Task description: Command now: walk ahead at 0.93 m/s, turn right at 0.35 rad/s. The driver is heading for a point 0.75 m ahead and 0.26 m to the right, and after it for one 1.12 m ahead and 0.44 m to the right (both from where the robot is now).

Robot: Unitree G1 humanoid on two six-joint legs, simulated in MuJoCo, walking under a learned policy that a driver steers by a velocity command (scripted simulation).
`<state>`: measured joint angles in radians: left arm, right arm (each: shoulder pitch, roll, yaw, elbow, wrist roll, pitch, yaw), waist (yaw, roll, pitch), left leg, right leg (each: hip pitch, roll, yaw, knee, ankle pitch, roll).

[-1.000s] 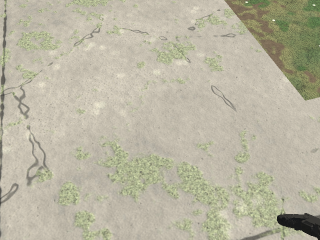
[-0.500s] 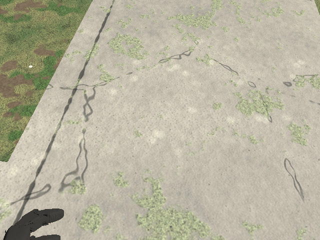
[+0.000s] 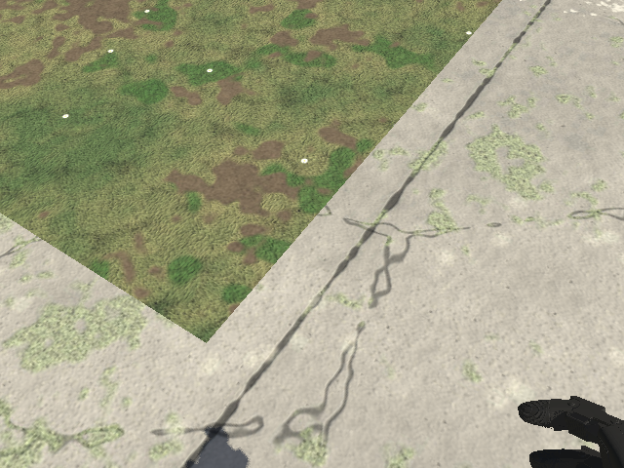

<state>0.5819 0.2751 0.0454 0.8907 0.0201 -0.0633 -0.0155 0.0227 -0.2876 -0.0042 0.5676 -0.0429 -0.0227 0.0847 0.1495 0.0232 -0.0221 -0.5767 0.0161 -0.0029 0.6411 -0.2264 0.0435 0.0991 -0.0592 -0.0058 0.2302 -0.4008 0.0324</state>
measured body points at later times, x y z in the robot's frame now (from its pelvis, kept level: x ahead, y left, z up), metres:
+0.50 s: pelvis +0.42 -0.05 -0.04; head +0.45 -0.06 +0.41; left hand +0.70 +0.13 -0.12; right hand +0.32 -0.30 -0.17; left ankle +0.18 +0.14 -0.62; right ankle +0.52 -0.10 -0.73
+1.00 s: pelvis +0.80 -0.17 +0.00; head +0.83 -0.22 +0.44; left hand +1.11 -0.06 -0.10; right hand +0.74 -0.49 -0.09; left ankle +0.97 -0.17 -0.73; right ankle +0.65 -0.16 -0.61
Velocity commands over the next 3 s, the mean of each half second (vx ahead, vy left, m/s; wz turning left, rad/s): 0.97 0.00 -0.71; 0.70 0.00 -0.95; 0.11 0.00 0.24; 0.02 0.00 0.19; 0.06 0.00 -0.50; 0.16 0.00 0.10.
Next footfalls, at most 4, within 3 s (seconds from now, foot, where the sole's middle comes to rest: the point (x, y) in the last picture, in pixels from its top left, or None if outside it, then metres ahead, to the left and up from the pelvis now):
0.02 left None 0.15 0.13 -0.76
0.46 right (436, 436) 0.56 -0.11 -0.76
0.86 left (471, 271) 0.99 -0.20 -0.76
1.22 right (556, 337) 0.83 -0.39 -0.76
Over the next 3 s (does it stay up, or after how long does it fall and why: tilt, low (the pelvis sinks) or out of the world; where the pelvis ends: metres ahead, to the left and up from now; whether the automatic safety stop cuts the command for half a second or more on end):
stays up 1.04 -0.35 0.01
